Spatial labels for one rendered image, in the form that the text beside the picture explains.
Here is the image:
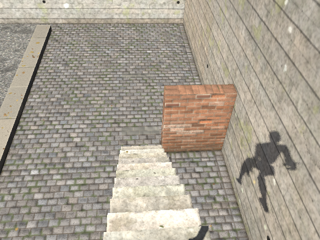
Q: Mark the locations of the stairs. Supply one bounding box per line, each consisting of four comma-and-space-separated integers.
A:
103, 145, 211, 240

